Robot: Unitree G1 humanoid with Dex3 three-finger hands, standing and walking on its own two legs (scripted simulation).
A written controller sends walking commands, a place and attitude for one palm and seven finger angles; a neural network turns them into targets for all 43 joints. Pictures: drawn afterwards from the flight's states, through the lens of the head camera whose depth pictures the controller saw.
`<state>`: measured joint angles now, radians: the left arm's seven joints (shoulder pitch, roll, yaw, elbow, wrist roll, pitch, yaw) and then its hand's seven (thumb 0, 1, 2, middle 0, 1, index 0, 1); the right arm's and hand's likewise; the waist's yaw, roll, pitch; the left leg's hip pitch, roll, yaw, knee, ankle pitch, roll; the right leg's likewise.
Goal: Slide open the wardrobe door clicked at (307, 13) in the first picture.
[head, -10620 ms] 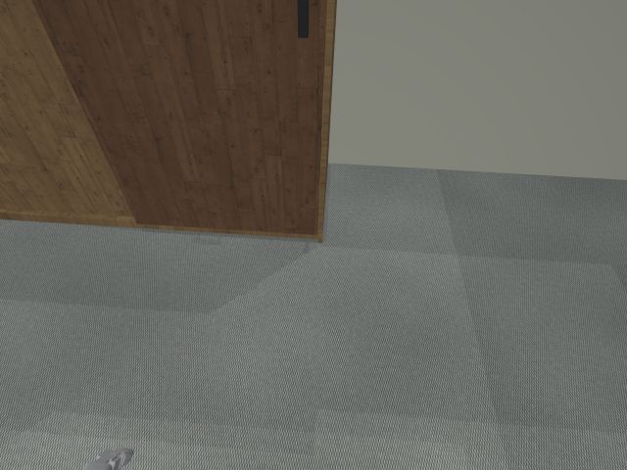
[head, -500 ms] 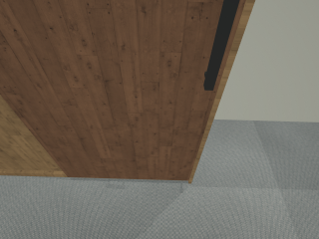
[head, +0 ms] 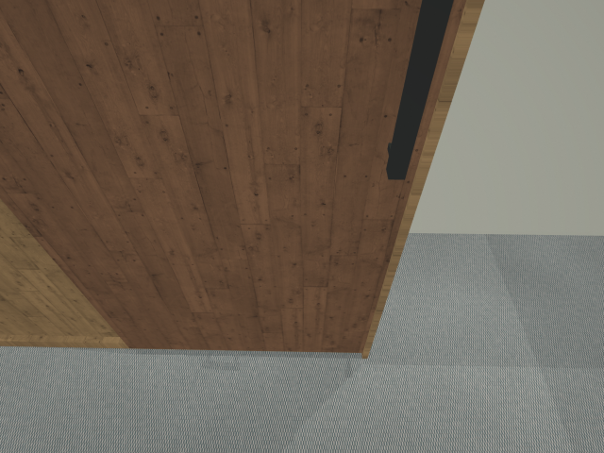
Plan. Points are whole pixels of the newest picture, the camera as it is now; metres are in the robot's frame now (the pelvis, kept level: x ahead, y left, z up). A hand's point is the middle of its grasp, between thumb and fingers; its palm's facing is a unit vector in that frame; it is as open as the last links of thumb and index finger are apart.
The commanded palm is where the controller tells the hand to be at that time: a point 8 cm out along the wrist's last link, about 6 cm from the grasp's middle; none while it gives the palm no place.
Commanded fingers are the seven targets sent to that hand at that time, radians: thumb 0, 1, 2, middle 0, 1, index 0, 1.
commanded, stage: come to a stop and stand still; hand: right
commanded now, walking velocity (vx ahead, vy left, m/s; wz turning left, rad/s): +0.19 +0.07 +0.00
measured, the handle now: (409, 91) +0.52 -0.12 +0.23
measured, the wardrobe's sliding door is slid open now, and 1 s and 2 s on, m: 0.00 0.00 0.00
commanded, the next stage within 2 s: look again from close up in 1.78 s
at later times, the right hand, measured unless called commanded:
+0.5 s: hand out of the picture +0.05 -0.17 -0.18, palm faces +0.05 +0.98 -0.21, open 7.3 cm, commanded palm none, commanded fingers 0.00 -0.90 -0.90 0.20 0.30 0.20 0.30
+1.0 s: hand out of the picture +0.03 -0.22 -0.16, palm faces -0.04 +0.97 -0.24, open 7.4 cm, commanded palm none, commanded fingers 0.00 -0.90 -0.90 0.20 0.30 0.20 0.30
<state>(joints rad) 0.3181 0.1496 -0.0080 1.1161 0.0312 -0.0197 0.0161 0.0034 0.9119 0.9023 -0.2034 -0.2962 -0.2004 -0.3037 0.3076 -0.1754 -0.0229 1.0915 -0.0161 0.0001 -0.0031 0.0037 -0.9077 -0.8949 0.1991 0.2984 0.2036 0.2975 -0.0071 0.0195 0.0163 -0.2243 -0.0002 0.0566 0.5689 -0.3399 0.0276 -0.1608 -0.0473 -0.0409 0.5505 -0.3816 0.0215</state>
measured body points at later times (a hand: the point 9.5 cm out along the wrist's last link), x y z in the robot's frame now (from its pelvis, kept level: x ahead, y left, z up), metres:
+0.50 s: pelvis +0.03 +0.00 +0.00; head +0.07 +0.00 +0.45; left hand +0.07 +0.24 -0.15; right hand +0.04 -0.22 -0.16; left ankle -0.02 +0.10 -0.73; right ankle +0.01 -0.12 -0.73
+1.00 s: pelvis -0.02 -0.03 +0.01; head -0.01 -0.02 +0.46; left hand +0.00 +0.21 -0.15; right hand +0.03 -0.27 -0.14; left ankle -0.02 +0.10 -0.73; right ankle +0.02 -0.12 -0.73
